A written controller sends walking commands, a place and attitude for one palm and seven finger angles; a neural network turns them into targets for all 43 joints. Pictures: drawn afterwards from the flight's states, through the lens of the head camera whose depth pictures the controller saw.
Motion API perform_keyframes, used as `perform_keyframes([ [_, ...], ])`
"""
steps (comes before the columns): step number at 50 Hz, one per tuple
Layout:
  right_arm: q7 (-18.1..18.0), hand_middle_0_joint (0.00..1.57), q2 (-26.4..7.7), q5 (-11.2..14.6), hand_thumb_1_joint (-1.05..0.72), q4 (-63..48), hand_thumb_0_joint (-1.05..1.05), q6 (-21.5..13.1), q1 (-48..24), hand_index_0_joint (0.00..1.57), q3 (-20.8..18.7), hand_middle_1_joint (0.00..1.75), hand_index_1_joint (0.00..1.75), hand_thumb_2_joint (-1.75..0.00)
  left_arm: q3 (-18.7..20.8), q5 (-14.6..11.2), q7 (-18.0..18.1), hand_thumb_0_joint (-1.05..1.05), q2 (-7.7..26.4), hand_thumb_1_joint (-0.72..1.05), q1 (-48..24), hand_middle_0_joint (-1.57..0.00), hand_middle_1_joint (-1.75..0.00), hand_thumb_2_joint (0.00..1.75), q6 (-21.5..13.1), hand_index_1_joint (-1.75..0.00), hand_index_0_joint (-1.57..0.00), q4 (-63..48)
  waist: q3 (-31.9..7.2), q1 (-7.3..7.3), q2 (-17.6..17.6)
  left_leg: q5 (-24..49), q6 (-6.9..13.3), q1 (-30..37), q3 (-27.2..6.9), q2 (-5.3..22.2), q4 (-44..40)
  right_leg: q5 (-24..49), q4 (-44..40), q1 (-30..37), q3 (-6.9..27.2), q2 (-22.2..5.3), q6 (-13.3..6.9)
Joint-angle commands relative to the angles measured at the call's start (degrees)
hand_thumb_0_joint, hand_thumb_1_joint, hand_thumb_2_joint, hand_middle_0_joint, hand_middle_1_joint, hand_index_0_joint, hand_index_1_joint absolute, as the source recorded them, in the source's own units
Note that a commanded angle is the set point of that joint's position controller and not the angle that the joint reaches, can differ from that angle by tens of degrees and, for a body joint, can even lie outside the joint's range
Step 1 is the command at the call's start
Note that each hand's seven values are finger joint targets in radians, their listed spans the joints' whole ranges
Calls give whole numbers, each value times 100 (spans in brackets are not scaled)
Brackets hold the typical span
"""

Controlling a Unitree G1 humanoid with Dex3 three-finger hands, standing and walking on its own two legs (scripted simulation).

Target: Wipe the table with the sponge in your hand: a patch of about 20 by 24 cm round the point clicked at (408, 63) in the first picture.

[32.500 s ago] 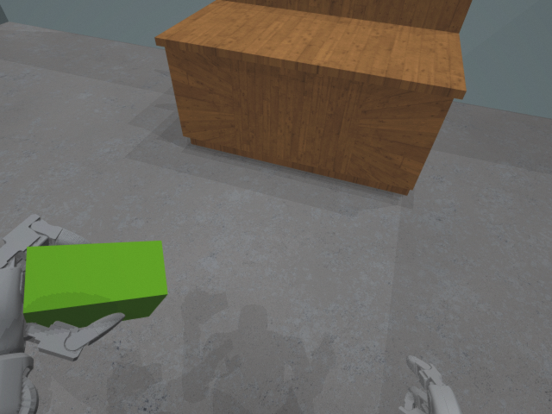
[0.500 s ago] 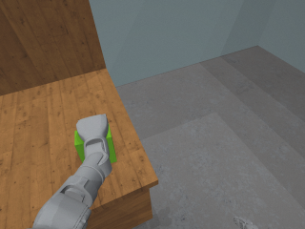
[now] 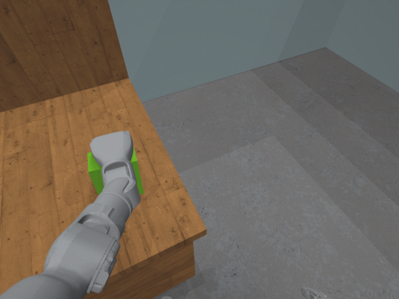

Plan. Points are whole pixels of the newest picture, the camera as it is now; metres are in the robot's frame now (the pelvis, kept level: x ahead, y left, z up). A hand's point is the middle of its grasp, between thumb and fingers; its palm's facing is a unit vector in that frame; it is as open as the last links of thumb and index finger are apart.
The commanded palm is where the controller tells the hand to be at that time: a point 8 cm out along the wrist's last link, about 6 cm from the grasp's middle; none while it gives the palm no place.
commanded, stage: wipe forward along the third lane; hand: left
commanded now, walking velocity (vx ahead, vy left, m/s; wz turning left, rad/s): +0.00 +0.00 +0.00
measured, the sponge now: (119, 179) +0.40 +0.22 -0.04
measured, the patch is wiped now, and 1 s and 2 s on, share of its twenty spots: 1.00 1.00 1.00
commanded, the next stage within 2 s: wipe back along the third lane in 0.36 s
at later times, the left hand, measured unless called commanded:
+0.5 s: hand (113, 146) +0.47 +0.23 +0.01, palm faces -0.11 +0.02 -0.99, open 10.3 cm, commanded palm +0.44 +0.21 +0.03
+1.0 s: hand (115, 155) +0.44 +0.22 +0.01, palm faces -0.06 +0.01 -1.00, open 10.4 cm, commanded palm +0.39 +0.19 +0.03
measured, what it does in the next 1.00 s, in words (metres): stands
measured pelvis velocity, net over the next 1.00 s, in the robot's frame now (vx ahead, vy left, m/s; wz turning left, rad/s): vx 0.03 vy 0.02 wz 0.00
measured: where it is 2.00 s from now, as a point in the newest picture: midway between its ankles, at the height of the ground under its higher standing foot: outside the picture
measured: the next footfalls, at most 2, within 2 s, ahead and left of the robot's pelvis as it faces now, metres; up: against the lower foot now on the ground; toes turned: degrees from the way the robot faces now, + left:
none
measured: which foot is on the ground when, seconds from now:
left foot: down 0.00-1.00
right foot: down 0.00-1.00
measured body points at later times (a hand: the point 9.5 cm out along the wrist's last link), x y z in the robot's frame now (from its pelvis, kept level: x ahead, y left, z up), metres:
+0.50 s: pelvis +0.01 +0.02 -0.01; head +0.08 +0.02 +0.44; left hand +0.47 +0.22 +0.06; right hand +0.06 -0.25 -0.14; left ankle +0.04 +0.12 -0.70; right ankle +0.01 -0.11 -0.70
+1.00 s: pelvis +0.03 +0.02 +0.01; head +0.07 +0.03 +0.46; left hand +0.44 +0.21 +0.06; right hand +0.17 -0.21 -0.12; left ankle +0.04 +0.12 -0.70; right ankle +0.01 -0.11 -0.70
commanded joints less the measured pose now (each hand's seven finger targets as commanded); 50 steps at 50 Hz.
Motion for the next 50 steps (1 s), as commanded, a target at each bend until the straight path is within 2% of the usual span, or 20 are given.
perform_keyframes([
  [1,-69,20,-807,0,-90,-550,0,-212,-125,20,-217,30,30,-90,72,92,44,0,956,10,-1670,-120,-160,130,130,-160,-120,74,-942,-260,-591,-208,231,713,226,-80,-547,255,-853,305,-50,-53,-94],
  [3,-70,20,-817,-11,-90,-518,0,-237,-70,20,-216,30,30,-90,62,84,43,0,960,10,-1773,-120,-160,130,138,-160,-120,185,-1025,-299,-625,-160,238,698,223,-74,-504,350,-836,292,-47,-51,-87],
  [5,-60,20,-848,-15,-90,-484,0,-257,-7,20,-227,30,30,-90,222,76,32,0,1155,10,-1945,-120,-160,130,115,-160,-120,290,-1134,-338,-704,-62,238,678,185,-42,-482,474,-793,339,-53,-47,-88],
  [8,-68,20,-877,-28,-90,-451,0,-286,118,20,-212,30,30,-90,242,108,16,0,1296,10,-2037,-120,-160,130,103,-160,-120,433,-1157,-384,-658,-17,249,592,221,-40,-409,593,-777,327,-36,-48,-64],
  [10,-43,20,-887,-27,-90,-453,0,-296,194,20,-228,30,30,-90,314,114,-15,0,1381,10,-2122,-120,-160,130,62,-160,-120,421,-1364,-376,-586,154,248,613,204,-26,-371,792,-702,415,-39,-40,-81],
  [19,69,20,-928,-47,-90,-449,0,-304,469,20,-257,30,30,-90,252,135,-82,0,1297,10,-2051,-120,-160,130,-4,-160,-120,546,-1394,-406,-494,400,252,563,201,-2,-266,1075,-623,261,-97,13,-95],
  [21,81,20,-965,-53,-90,-383,0,-326,559,20,-281,30,30,-90,386,140,-65,0,1472,10,-2147,-120,-160,130,-23,-160,-120,633,-1409,-433,-571,486,260,554,153,28,-225,1111,-562,195,-121,31,-101],
  [23,92,20,-963,-44,-90,-395,0,-327,559,20,-275,30,30,-90,296,121,-74,0,1370,10,-2162,-120,-160,130,-4,-160,-120,677,-1322,-468,-620,392,265,509,155,26,-240,1000,-606,134,-125,32,-93],
  [27,158,20,-901,-39,-90,-466,0,-335,533,20,-313,30,30,-90,199,34,-88,0,1007,10,-1729,-120,-160,130,-41,-160,-120,582,-1532,-287,-458,584,246,752,146,44,-272,1044,-554,189,-178,64,-142],
  [30,222,20,-827,-33,-90,-515,0,-308,418,20,-353,30,30,-90,-136,-87,-98,0,341,10,-1492,-120,-160,130,-73,-160,-120,353,-1648,-271,-405,850,230,1037,124,73,-285,1190,-537,166,-230,84,-171],
  [33,257,20,-821,-15,-90,-563,0,-239,312,20,-341,30,30,-90,-89,-264,-38,0,245,10,-998,-120,-160,130,2,-160,-120,250,-1589,-129,-620,825,222,1072,166,55,-374,1240,-648,412,-235,90,-162],
  [34,252,20,-823,1,-90,-567,0,-214,243,20,-325,30,30,-90,-93,-291,-19,0,280,10,-1057,-120,-160,130,41,-160,-120,208,-1500,-128,-639,760,212,1047,167,57,-418,1192,-669,431,-234,78,-159],
  [36,264,20,-794,25,-90,-555,0,-195,132,20,-319,30,30,-90,-256,-397,-1,0,32,10,-1132,-120,-160,130,115,-160,-120,103,-1332,-155,-605,738,209,1156,141,59,-506,1108,-726,394,-269,77,-159],
  [38,263,20,-787,29,-90,-541,0,-155,50,20,-301,30,30,-90,-249,-381,13,0,54,10,-1028,-120,-160,130,204,-160,-120,98,-1231,-114,-514,684,211,1213,159,41,-587,1057,-808,458,-254,62,-176],
  [39,265,20,-790,25,-90,-540,0,-124,27,20,-292,30,30,-90,-233,-352,7,0,81,10,-938,-120,-160,130,251,-160,-120,116,-1214,-99,-638,700,207,1222,158,37,-619,1094,-828,543,-261,55,-181],
  [40,265,20,-775,40,-90,-565,0,-107,-67,20,-298,30,30,-90,-281,-351,-12,0,-2,10,-975,-120,-160,130,265,-160,-120,29,-1203,-98,-506,763,194,1306,148,33,-646,1110,-831,540,-264,46,-199],
  [42,275,20,-755,24,-90,-586,0,-47,-95,20,-285,30,30,-90,-365,-297,-38,0,-94,10,-775,-120,-160,130,308,-160,-120,-34,-1225,-41,-521,900,184,1417,136,25,-661,1223,-822,601,-290,54,-220],
  [45,291,20,-711,35,-90,-664,0,13,-249,20,-294,30,30,-90,-571,-279,-91,0,-374,10,-761,-120,-160,130,326,-160,-120,-284,-1197,-65,-491,993,166,1580,117,29,-708,1279,-860,652,-309,52,-248],
  [48,292,20,-707,-1,-90,-675,0,91,-315,20,-294,30,30,-90,-590,-236,-95,0,-423,10,-534,-120,-160,130,361,-160,-120,-352,-1147,-27,-555,1180,157,1698,125,29,-683,1508,-858,719,-329,53,-265],
  [50,319,20,-694,9,-90,-747,0,136,-429,20,-305,30,30,-90,-707,-298,-118,0,-600,10,-278,-120,-160,130,373,-160,-120,-532,-1306,9,-615,1402,154,1795,124,14,-679,1787,-841,922,-319,38,-274],
])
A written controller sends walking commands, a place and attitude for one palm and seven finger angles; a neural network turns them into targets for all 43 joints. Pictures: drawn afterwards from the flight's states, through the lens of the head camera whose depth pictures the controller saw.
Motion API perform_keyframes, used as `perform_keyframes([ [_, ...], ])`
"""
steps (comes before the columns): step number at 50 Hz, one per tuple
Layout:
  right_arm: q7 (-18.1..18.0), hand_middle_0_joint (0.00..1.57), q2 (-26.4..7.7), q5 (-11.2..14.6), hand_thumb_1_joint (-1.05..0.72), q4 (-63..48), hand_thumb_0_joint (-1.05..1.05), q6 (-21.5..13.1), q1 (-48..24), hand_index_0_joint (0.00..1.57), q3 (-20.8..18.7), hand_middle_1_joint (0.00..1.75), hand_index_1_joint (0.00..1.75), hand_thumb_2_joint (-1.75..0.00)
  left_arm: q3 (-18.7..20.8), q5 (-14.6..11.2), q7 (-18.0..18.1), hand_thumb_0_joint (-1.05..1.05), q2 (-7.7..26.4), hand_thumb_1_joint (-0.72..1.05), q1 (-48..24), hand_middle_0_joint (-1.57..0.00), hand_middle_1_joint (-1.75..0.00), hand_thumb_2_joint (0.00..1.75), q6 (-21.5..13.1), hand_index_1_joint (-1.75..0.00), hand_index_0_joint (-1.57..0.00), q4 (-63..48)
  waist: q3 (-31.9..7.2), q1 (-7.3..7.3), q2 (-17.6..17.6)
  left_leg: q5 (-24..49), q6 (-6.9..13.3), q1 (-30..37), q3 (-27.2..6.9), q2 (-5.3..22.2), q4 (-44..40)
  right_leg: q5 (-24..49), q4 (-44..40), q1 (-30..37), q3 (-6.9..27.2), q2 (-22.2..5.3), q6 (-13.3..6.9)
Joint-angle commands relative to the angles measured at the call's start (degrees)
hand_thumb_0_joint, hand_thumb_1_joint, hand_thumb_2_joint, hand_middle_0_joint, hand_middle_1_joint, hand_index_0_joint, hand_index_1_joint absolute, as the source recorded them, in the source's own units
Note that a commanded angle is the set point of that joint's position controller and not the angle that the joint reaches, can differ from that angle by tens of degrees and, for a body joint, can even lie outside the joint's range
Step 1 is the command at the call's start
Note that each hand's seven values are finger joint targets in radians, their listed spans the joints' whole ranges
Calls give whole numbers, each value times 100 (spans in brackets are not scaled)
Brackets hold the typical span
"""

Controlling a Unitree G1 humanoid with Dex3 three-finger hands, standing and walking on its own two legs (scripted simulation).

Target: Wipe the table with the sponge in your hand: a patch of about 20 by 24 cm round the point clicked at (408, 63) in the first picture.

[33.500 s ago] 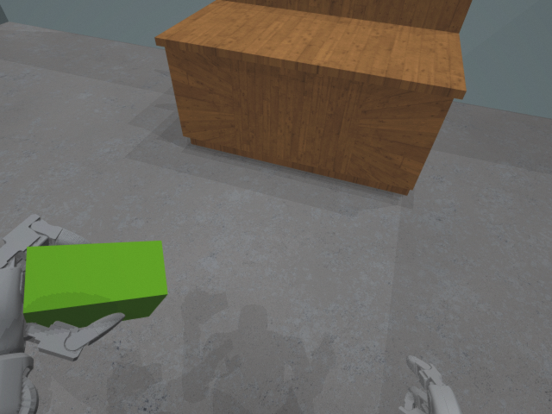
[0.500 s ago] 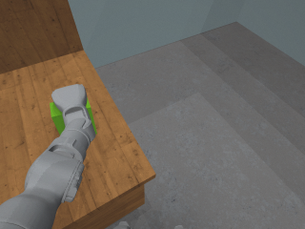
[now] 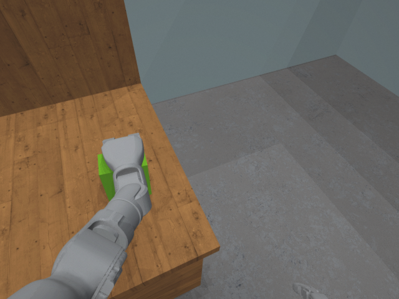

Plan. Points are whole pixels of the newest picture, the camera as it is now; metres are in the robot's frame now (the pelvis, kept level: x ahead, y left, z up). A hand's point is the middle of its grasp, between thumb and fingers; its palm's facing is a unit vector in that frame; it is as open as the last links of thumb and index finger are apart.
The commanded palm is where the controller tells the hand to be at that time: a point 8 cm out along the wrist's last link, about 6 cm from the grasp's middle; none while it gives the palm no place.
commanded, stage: wipe back along the third lane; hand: left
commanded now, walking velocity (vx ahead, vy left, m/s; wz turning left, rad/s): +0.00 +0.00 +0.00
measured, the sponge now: (127, 180) +0.39 +0.21 -0.05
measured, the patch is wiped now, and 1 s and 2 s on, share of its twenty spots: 1.00 1.00 1.00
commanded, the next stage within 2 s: none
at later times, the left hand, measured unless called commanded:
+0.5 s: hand (136, 183) +0.36 +0.17 +0.00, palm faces -0.04 -0.02 -1.00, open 10.4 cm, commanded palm +0.30 +0.14 +0.02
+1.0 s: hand (142, 206) +0.30 +0.14 +0.00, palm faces -0.03 -0.04 -1.00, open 10.4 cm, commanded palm +0.24 +0.12 +0.02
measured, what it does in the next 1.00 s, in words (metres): stands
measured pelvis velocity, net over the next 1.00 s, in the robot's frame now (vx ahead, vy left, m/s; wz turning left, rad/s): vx -0.01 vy -0.03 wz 0.01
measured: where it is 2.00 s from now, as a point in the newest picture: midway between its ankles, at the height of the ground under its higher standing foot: outside the picture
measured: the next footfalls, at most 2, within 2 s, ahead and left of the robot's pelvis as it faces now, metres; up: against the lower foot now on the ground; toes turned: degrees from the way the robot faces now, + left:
none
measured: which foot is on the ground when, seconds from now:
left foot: down 0.00-1.00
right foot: down 0.00-1.00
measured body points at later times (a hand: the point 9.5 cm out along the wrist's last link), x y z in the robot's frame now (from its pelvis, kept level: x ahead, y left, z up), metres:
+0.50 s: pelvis +0.02 -0.01 +0.01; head +0.03 -0.02 +0.46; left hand +0.35 +0.16 +0.06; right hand +0.21 -0.22 -0.10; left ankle +0.01 +0.10 -0.71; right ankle -0.02 -0.13 -0.71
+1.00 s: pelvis -0.01 -0.03 +0.01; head -0.02 -0.05 +0.46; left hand +0.30 +0.14 +0.06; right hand +0.19 -0.25 -0.10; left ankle +0.01 +0.10 -0.71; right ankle -0.02 -0.13 -0.71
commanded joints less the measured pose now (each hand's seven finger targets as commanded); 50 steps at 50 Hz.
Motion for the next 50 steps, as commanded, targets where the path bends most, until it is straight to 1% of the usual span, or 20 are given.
perform_keyframes([
  [1,-23,20,-806,4,-90,-661,0,-60,-321,20,-229,30,30,-90,-261,-126,-331,0,-362,10,-318,-120,-160,130,29,-160,-120,-302,-1152,-132,-602,1667,-24,1526,75,84,-523,1958,-398,573,-395,127,-426],
  [2,-26,20,-824,-5,-90,-655,0,-31,-349,20,-234,30,30,-90,-127,-112,-324,0,-219,10,-205,-120,-160,130,49,-160,-120,-308,-1101,-117,-699,1724,-27,1506,86,85,-509,2114,-404,641,-382,112,-423],
  [3,-14,20,-819,1,-90,-712,0,0,-403,20,-216,30,30,-90,-216,-107,-344,0,-293,10,20,-120,-160,130,102,-160,-120,-388,-1102,-59,-620,1791,-34,1502,96,61,-533,2191,-392,732,-378,106,-432],
  [5,21,20,-788,24,-90,-759,0,42,-527,20,-225,30,30,-90,-479,-127,-395,0,-567,10,-59,-120,-160,130,152,-160,-120,-648,-1140,-104,-615,2015,-35,1633,74,78,-529,2358,-368,774,-398,102,-448],
  [8,57,20,-823,28,-90,-808,0,122,-625,20,-211,30,30,-90,-464,-121,-450,0,-454,10,371,-120,-160,130,280,-160,-120,-850,-1049,-19,-604,2111,-29,1656,97,44,-526,2569,-385,950,-386,88,-462],
  [10,80,20,-795,55,-90,-856,0,150,-749,20,-215,30,30,-90,-724,-147,-531,0,-701,10,393,-120,-160,130,325,-160,-120,-1093,-1059,-60,-633,2275,-18,1748,77,54,-523,2713,-376,1020,-395,78,-471],
  [16,129,20,-822,77,-90,-973,0,226,-914,20,-188,30,30,-90,-788,-143,-662,0,-646,10,1151,-120,-160,130,395,-160,-120,-1551,-944,83,-799,2395,0,1758,86,18,-523,3006,-348,1304,-364,65,-493],
  [19,126,20,-808,99,-90,-1041,0,231,-1031,20,-155,30,30,-90,-875,-107,-686,0,-643,10,1356,-120,-160,130,415,-160,-120,-1841,-827,105,-795,2238,-4,1735,104,-8,-568,2966,-371,1365,-337,60,-500],
  [20,141,20,-787,115,-90,-1065,0,235,-1084,20,-163,30,30,-90,-1011,-96,-710,0,-775,10,1319,-120,-160,130,415,-160,-120,-1926,-817,65,-809,2319,-5,1761,79,14,-580,2971,-357,1365,-359,52,-503],
  [22,155,20,-798,116,-90,-1106,0,223,-1092,20,-140,30,30,-90,-924,-88,-703,0,-651,10,1667,-120,-160,130,426,-160,-120,-2065,-765,159,-790,2229,-8,1759,91,-3,-602,2904,-352,1408,-353,69,-511],
  [25,130,20,-770,134,-90,-1104,0,222,-1223,20,-126,30,30,-90,-1038,-66,-717,0,-728,10,1430,-120,-160,130,491,-160,-120,-2221,-636,102,-818,1975,-5,1740,120,-17,-682,2717,-443,1396,-322,69,-510],
  [26,127,20,-805,132,-90,-1097,0,216,-1213,20,-123,30,30,-90,-908,-40,-697,0,-549,10,1538,-120,-160,130,488,-160,-120,-2250,-564,136,-854,1864,-14,1709,109,-28,-682,2628,-444,1374,-296,74,-511],
  [28,107,20,-792,129,-90,-1124,0,185,-1265,20,-98,30,30,-90,-847,-27,-673,0,-496,10,1775,-120,-160,130,511,-160,-120,-2309,-637,216,-804,1847,-20,1716,136,-55,-706,2645,-438,1474,-277,63,-514],
  [36,87,20,-768,150,-90,-1166,0,160,-1433,20,-92,30,30,-90,-1004,53,-681,0,-542,10,1833,-120,-160,130,536,-160,-120,-2531,-409,199,-775,1325,-24,1672,159,-87,-791,1961,-551,1332,-208,81,-508],
  [37,76,20,-777,149,-90,-1164,0,143,-1421,20,-95,30,30,-90,-862,48,-661,0,-420,10,1862,-120,-160,130,533,-160,-120,-2537,-406,242,-712,1270,-22,1649,169,-101,-801,1910,-566,1326,-191,83,-513],
  [42,48,20,-779,155,-90,-1184,0,115,-1468,20,-88,30,30,-90,-819,21,-657,0,-376,10,2032,-120,-160,130,502,-160,-120,-2535,-311,270,-885,959,-15,1531,164,-130,-847,1544,-641,1313,-141,81,-494],
  [43,37,20,-775,157,-90,-1209,0,105,-1508,20,-77,30,30,-90,-854,5,-663,0,-407,10,2117,-120,-160,130,503,-160,-120,-2570,-249,283,-797,884,-11,1512,200,-148,-863,1469,-692,1318,-103,68,-484],
  [45,15,20,-796,151,-90,-1198,0,97,-1539,20,-94,30,30,-90,-642,-8,-651,0,-200,10,2153,-120,-160,130,481,-160,-120,-2634,-312,332,-838,848,-15,1472,180,-155,-888,1444,-733,1382,-5,76,-500],
  [48,26,20,-773,164,-90,-1254,0,70,-1547,20,-83,30,30,-90,-873,-20,-658,0,-430,10,2484,-120,-160,130,444,-160,-120,-2781,-271,330,-898,875,-3,1477,225,-179,-853,1590,-703,1455,-13,55,-474],
  [50,49,20,-781,167,-90,-1273,0,67,-1600,20,-100,30,30,-90,-869,3,-674,0,-401,10,2610,-120,-160,130,430,-160,-120,-2858,-278,343,-959,876,-9,1449,198,-175,-862,1569,-717,1472,39,58,-484],
])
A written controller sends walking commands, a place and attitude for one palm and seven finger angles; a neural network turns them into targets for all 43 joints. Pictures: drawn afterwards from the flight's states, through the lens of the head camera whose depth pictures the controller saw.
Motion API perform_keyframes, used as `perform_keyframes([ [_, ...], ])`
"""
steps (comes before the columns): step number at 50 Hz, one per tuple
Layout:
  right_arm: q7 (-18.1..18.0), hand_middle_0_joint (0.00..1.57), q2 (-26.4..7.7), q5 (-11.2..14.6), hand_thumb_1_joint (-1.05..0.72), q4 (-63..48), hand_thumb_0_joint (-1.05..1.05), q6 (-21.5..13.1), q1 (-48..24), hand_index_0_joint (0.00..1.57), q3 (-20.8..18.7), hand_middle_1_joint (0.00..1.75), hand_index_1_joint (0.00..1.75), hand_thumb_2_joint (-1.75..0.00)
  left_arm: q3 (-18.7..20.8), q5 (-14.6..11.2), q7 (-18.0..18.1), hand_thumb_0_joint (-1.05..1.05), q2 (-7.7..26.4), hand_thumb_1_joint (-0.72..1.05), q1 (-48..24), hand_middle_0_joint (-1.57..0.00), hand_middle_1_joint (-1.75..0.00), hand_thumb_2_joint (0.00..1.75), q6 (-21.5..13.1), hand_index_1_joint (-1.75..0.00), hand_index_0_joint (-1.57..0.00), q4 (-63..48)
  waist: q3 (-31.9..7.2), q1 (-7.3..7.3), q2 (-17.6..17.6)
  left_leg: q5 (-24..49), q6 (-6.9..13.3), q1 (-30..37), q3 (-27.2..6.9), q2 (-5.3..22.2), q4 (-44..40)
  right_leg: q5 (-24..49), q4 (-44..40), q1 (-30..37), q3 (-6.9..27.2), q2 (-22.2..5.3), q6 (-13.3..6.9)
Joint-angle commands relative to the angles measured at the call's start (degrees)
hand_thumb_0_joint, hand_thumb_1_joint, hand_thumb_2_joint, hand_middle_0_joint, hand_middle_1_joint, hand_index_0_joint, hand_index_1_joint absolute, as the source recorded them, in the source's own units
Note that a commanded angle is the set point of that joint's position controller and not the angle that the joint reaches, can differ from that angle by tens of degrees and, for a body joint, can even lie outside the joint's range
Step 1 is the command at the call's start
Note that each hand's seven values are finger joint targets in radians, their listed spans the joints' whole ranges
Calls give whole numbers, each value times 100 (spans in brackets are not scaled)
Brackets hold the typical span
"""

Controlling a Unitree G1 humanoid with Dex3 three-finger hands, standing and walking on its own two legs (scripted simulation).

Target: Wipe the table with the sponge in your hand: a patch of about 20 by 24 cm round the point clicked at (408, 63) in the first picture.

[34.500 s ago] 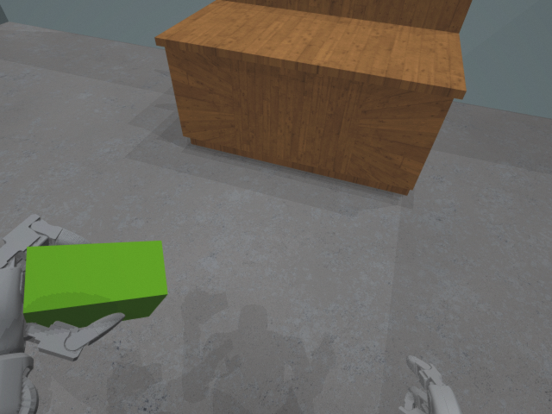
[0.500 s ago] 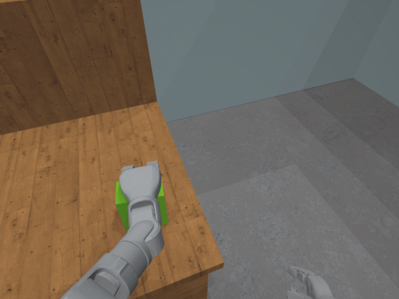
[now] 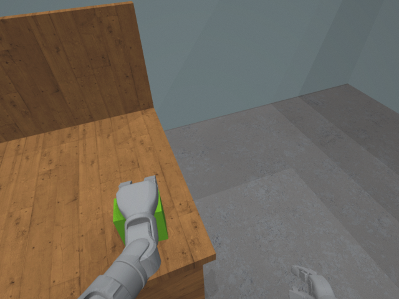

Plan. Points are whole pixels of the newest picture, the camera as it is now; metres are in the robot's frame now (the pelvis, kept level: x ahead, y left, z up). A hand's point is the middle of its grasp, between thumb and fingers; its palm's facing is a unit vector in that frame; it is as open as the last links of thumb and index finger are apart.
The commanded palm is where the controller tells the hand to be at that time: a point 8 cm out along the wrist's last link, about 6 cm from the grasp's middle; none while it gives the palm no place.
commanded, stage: wipe back along the third lane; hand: left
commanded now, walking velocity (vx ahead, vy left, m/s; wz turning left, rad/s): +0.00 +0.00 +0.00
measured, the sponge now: (143, 224) +0.31 +0.18 -0.06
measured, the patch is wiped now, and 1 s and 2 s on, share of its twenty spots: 1.00 1.00 1.00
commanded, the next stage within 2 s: slide back across to the middle lane in 1.08 s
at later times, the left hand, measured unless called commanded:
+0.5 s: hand (145, 218) +0.30 +0.16 -0.01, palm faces -0.02 -0.06 -1.00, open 10.4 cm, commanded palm +0.24 +0.15 +0.01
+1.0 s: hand (145, 217) +0.30 +0.16 -0.01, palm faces -0.03 -0.05 -1.00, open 10.4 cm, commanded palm +0.25 +0.15 +0.01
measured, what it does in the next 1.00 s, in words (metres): stands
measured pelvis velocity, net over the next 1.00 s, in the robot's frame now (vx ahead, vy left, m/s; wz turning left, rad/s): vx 0.00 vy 0.00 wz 0.00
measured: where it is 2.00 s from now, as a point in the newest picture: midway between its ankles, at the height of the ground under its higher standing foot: outside the picture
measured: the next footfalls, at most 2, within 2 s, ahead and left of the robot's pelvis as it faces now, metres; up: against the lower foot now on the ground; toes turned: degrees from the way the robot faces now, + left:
none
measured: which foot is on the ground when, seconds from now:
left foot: down 0.00-1.00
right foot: down 0.00-1.00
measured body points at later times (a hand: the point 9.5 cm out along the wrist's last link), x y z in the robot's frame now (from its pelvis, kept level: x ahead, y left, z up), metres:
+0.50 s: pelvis +0.00 -0.01 +0.00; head -0.02 -0.03 +0.45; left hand +0.29 +0.16 +0.05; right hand +0.22 -0.22 -0.10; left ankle +0.02 +0.13 -0.72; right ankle -0.01 -0.10 -0.72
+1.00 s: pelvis +0.00 +0.00 +0.00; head -0.02 -0.03 +0.45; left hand +0.29 +0.16 +0.05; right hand +0.21 -0.22 -0.10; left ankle +0.02 +0.13 -0.72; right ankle -0.01 -0.10 -0.72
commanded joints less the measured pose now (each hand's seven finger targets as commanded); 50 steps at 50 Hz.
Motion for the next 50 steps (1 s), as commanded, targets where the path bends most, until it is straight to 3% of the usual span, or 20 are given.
perform_keyframes([
  [1,-3,20,-626,52,-90,-1009,0,-297,-1226,20,-195,30,30,-90,-251,-194,-342,0,-199,10,122,-120,-160,130,-3,-160,-120,-265,-397,-8,-953,678,209,328,230,-217,-445,1463,-681,416,47,27,-259],
  [8,-2,20,-640,75,-90,-1023,0,-346,-1312,20,-187,30,30,-90,-222,-264,-362,0,-133,10,388,-120,-160,130,8,-160,-120,-426,-208,26,-1091,489,228,290,241,-235,-477,1196,-769,375,116,33,-244],
  [13,-48,20,-654,66,-90,-966,0,-385,-1308,20,-182,30,30,-90,6,-231,-342,0,87,10,311,-120,-160,130,-9,-160,-120,-443,-197,37,-1076,536,223,288,254,-247,-450,1385,-742,389,174,28,-233],
  [14,-43,20,-642,59,-90,-962,0,-393,-1306,20,-178,30,30,-90,-88,-209,-349,0,-13,10,348,-120,-160,130,-13,-160,-120,-430,-218,32,-1021,608,219,303,267,-252,-424,1525,-713,405,169,20,-233],
  [22,-73,20,-642,52,-90,-990,0,-429,-1295,20,-178,30,30,-90,80,-155,-361,0,154,10,513,-120,-160,130,-54,-160,-120,-550,-327,43,-1122,784,211,296,264,-261,-358,1907,-635,498,234,17,-220],
  [25,-47,20,-630,48,-90,-995,0,-435,-1320,20,-198,30,30,-90,-20,-108,-362,0,49,10,457,-120,-160,130,-34,-160,-120,-642,-404,32,-960,884,195,340,244,-245,-354,1971,-573,467,193,35,-257],
  [30,-31,20,-638,43,-90,-997,0,-449,-1312,20,-201,30,30,-90,-49,-82,-370,0,29,10,538,-120,-160,130,-8,-160,-120,-631,-446,43,-1114,964,202,323,225,-234,-306,2097,-513,466,164,43,-257],
  [32,-43,20,-623,51,-90,-1026,0,-444,-1348,20,-190,30,30,-90,-177,-103,-372,0,-83,10,493,-120,-160,130,5,-160,-120,-698,-389,18,-1103,887,214,325,256,-243,-288,2018,-525,420,143,20,-226],
  [35,-77,20,-654,42,-90,-984,0,-444,-1344,20,-194,30,30,-90,48,-124,-387,0,133,10,392,-120,-160,130,43,-160,-120,-630,-399,27,-1222,883,210,294,227,-226,-314,1991,-550,436,151,34,-227],
  [39,-101,20,-643,51,-90,-972,0,-455,-1304,20,-170,30,30,-90,-11,-70,-390,0,88,10,315,-120,-160,130,45,-160,-120,-553,-332,18,-1055,843,211,312,249,-237,-287,1897,-527,331,124,28,-227],
  [40,-89,20,-644,40,-90,-979,0,-459,-1300,20,-180,30,30,-90,51,-85,-400,0,125,10,364,-120,-160,130,45,-160,-120,-610,-464,55,-1037,869,199,295,218,-232,-316,1894,-501,393,121,48,-248],
  [44,-88,20,-627,43,-90,-1004,0,-461,-1292,20,-176,30,30,-90,-132,-51,-401,0,-32,10,295,-120,-160,130,25,-160,-120,-558,-345,16,-1044,746,206,303,228,-221,-297,1616,-521,236,47,47,-232],
  [45,-98,20,-655,36,-90,-973,0,-456,-1297,20,-190,30,30,-90,39,-35,-395,0,143,10,165,-120,-160,130,33,-160,-120,-520,-409,26,-1012,732,199,282,208,-216,-323,1572,-529,239,112,66,-256],
  [47,-101,20,-626,47,-90,-982,0,-449,-1264,20,-170,30,30,-90,-159,-22,-390,0,-57,10,68,-120,-160,130,43,-160,-120,-445,-339,-15,-997,664,208,283,219,-216,-310,1437,-508,142,31,57,-242],
  [50,-106,20,-652,35,-90,-966,0,-451,-1284,20,-187,30,30,-90,21,-13,-384,0,102,10,-10,-120,-160,130,47,-160,-120,-391,-431,36,-957,626,196,226,197,-214,-310,1355,-512,151,86,70,-263],
])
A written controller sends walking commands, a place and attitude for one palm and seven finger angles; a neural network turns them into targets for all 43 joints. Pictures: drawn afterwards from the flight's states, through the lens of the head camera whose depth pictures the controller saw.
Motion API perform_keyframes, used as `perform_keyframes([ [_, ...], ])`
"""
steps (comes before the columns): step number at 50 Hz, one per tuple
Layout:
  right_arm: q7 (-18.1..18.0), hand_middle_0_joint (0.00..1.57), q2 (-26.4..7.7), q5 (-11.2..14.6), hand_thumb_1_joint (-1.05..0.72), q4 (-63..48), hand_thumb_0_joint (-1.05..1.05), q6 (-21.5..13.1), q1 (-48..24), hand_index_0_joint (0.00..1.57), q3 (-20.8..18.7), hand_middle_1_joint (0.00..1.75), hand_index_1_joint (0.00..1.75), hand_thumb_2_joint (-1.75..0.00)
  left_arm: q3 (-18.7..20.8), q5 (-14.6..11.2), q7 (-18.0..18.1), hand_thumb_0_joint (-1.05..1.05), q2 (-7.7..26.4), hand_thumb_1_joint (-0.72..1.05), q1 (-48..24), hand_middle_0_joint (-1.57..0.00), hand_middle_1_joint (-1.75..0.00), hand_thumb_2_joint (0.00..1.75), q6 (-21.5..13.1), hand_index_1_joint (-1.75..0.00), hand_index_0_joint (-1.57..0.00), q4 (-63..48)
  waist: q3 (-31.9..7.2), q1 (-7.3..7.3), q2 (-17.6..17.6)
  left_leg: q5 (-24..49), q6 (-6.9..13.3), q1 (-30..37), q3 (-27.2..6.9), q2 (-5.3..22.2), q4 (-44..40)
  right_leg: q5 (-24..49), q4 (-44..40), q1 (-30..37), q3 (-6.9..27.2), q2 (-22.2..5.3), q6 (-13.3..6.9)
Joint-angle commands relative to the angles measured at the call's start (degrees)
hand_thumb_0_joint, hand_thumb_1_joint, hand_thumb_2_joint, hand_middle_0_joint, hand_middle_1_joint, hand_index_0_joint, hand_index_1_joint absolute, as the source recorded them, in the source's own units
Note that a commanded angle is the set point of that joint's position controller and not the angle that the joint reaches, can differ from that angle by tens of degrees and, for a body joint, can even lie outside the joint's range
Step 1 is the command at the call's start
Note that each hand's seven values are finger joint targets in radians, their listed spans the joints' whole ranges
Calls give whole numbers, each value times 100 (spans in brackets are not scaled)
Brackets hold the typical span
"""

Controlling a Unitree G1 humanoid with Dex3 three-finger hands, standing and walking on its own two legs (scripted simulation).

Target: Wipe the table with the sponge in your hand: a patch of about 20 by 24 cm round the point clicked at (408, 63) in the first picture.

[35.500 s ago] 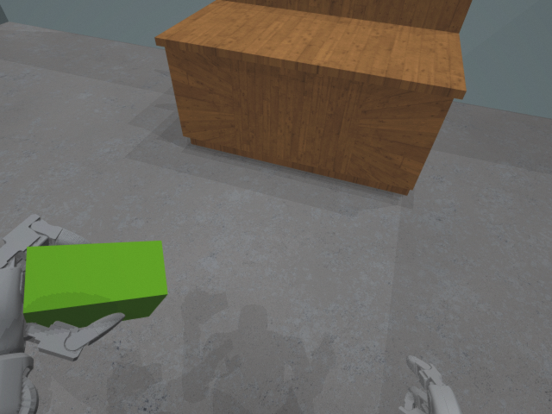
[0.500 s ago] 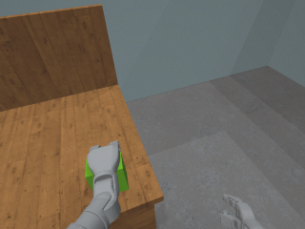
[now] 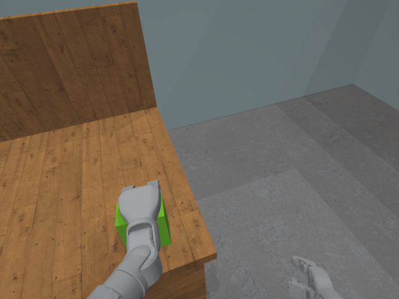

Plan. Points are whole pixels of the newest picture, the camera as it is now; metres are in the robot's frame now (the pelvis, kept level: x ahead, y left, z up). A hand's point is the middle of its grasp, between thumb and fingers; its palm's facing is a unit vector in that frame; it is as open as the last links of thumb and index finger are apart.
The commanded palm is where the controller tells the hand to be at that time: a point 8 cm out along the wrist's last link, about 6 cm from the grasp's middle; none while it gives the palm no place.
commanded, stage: wipe back along the third lane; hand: left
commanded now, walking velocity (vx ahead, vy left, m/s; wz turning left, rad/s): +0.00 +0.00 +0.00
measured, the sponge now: (146, 229) +0.29 +0.17 -0.06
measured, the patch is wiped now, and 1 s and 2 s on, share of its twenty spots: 1.00 1.00 1.00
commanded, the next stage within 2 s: slide back across to the middle lane in 0.08 s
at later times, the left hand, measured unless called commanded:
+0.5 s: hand (135, 222) +0.28 +0.18 +0.00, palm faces -0.02 -0.09 -1.00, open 10.4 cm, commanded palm +0.23 +0.18 +0.04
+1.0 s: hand (111, 233) +0.25 +0.23 +0.00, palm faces -0.03 -0.11 -0.99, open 10.4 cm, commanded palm +0.21 +0.22 +0.04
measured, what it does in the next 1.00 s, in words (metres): stands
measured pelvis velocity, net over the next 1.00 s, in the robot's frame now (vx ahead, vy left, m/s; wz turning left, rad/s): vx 0.01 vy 0.00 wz -0.02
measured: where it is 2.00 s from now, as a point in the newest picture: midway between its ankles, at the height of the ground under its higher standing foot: outside the picture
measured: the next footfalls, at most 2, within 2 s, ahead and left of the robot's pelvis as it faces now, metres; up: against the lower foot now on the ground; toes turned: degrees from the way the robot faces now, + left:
none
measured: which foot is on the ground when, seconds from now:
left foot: down 0.00-1.00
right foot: down 0.00-1.00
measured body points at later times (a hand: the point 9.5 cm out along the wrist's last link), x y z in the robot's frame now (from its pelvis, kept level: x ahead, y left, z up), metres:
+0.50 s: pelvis +0.00 +0.00 +0.01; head -0.03 -0.03 +0.45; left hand +0.27 +0.19 +0.05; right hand +0.21 -0.23 -0.09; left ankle +0.02 +0.13 -0.72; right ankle -0.01 -0.10 -0.72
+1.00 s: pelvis +0.01 +0.00 +0.01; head -0.01 -0.03 +0.46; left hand +0.24 +0.23 +0.06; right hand +0.23 -0.22 -0.08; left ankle +0.02 +0.13 -0.72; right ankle -0.01 -0.10 -0.72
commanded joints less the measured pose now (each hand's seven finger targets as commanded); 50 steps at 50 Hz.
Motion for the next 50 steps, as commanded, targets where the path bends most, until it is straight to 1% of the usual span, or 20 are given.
perform_keyframes([
  [1,-35,20,-630,26,-90,-949,0,-275,-1125,20,-186,30,30,-90,-51,-197,-226,0,-2,10,-378,-120,-160,130,-11,-160,-120,102,-429,-96,-956,662,226,320,199,-208,-427,1400,-688,239,4,59,-228],
  [5,-14,20,-649,8,-90,-944,0,-276,-1124,20,-213,30,30,-90,170,-250,-201,0,141,10,-121,-120,-160,130,-38,-160,-120,176,-488,-11,-1041,737,216,254,180,-203,-409,1566,-694,325,63,76,-252],
  [6,-19,20,-630,15,-90,-967,0,-261,-1112,20,-190,30,30,-90,-82,-245,-210,0,-67,10,-221,-120,-160,130,-45,-160,-120,124,-458,-87,-1055,703,230,281,206,-206,-396,1524,-673,293,4,50,-221],
  [8,-32,20,-635,20,-90,-966,0,-257,-1117,20,-193,30,30,-90,-60,-286,-206,0,-57,10,-246,-120,-160,130,-32,-160,-120,140,-359,-101,-1122,589,238,251,221,-210,-416,1383,-758,256,43,55,-201],
  [10,-43,20,-674,12,-90,-956,0,-248,-1151,20,-205,30,30,-90,349,-303,-184,0,347,10,-189,-120,-160,130,-13,-160,-120,50,-421,1,-1048,599,224,230,192,-213,-466,1402,-801,361,156,64,-232],
  [14,-56,20,-627,35,-90,-1055,0,-238,-1215,20,-177,30,30,-90,441,-364,-166,0,485,10,51,-120,-160,130,6,-160,-120,-389,-531,47,-920,752,244,412,245,-239,-506,1617,-820,650,132,29,-203],
  [15,-46,20,-646,32,-90,-1067,0,-231,-1255,20,-189,30,30,-90,697,-358,-152,0,742,10,167,-120,-160,130,0,-160,-120,-547,-617,111,-784,826,230,444,207,-234,-549,1677,-819,751,187,47,-239],
  [16,-45,20,-605,44,-90,-1114,0,-239,-1257,20,-164,30,30,-90,477,-352,-171,0,561,10,330,-120,-160,130,2,-160,-120,-650,-578,75,-851,835,250,494,241,-249,-545,1698,-822,805,136,30,-202],
  [20,-72,20,-645,58,-90,-1128,0,-274,-1315,20,-151,30,30,-90,769,-332,-231,0,938,10,398,-120,-160,130,17,-160,-120,-915,-278,68,-829,731,253,553,203,-241,-703,1490,-1017,794,233,56,-210],
  [23,-104,20,-625,69,-90,-1125,0,-342,-1355,20,-124,30,30,-90,740,-290,-276,0,942,10,542,-120,-160,130,-35,-160,-120,-1034,-90,54,-876,721,274,643,217,-260,-734,1458,-1092,758,254,51,-187],
  [30,-103,20,-655,35,-90,-1100,0,-505,-1244,20,-165,30,30,-90,1002,-190,-351,0,1197,10,1138,-120,-160,130,-367,-160,-120,-1243,-293,116,-752,1018,259,808,167,-273,-742,2006,-1013,940,348,72,-241],
  [31,-101,20,-612,35,-90,-1122,0,-519,-1255,20,-147,30,30,-90,871,-164,-350,0,1071,10,1183,-120,-160,130,-421,-160,-120,-1336,-361,91,-679,1070,263,829,204,-277,-722,2153,-949,983,324,47,-223],
  [34,-121,20,-625,18,-90,-1103,0,-578,-1240,20,-158,30,30,-90,1058,-157,-312,0,1236,10,1271,-120,-160,130,-497,-160,-120,-1373,-211,91,-819,1045,267,787,218,-285,-700,2279,-1022,956,387,46,-198],
  [35,-126,20,-678,3,-90,-1081,0,-587,-1223,20,-184,30,30,-90,1341,-143,-291,0,1503,10,1333,-120,-160,130,-513,-160,-120,-1474,-324,144,-733,1085,242,810,191,-295,-725,2320,-1019,1034,462,62,-227],
  [37,-149,20,-634,12,-90,-1096,0,-599,-1251,20,-152,30,30,-90,1210,-151,-282,0,1363,10,1306,-120,-160,130,-501,-160,-120,-1493,-229,108,-778,1094,262,817,228,-294,-725,2359,-1017,1003,377,43,-189],
  [40,-167,20,-678,-12,-90,-1070,0,-644,-1266,20,-171,30,30,-90,1564,-151,-260,0,1657,10,1580,-120,-160,130,-513,-160,-120,-1549,-275,196,-743,1175,240,830,188,-301,-739,2508,-1026,1081,449,53,-213],
  [41,-169,20,-629,1,-90,-1066,0,-643,-1258,20,-151,30,30,-90,1356,-138,-279,0,1455,10,1540,-120,-160,130,-523,-160,-120,-1558,-223,123,-759,1182,256,844,230,-300,-730,2531,-1002,1058,383,26,-184],
  [45,-185,20,-682,-14,-90,-1089,0,-697,-1238,20,-188,30,30,-90,1506,-166,-357,0,1605,10,1739,-120,-160,130,-590,-160,-120,-1707,-206,141,-788,1213,270,899,189,-291,-747,2513,-1073,1050,440,40,-191],
  [48,-217,20,-658,-24,-90,-1108,0,-733,-1198,20,-178,30,30,-90,1288,-177,-426,0,1435,10,1604,-120,-160,130,-660,-160,-120,-1835,-182,50,-750,1138,305,898,229,-295,-720,2450,-1064,984,363,14,-148],
  [50,-225,20,-690,-36,-90,-1046,0,-745,-1130,20,-190,30,30,-90,1387,-106,-462,0,1560,10,1440,-120,-160,130,-700,-160,-120,-1730,-40,20,-716,1076,293,874,153,-284,-742,2195,-1111,815,411,56,-187],
])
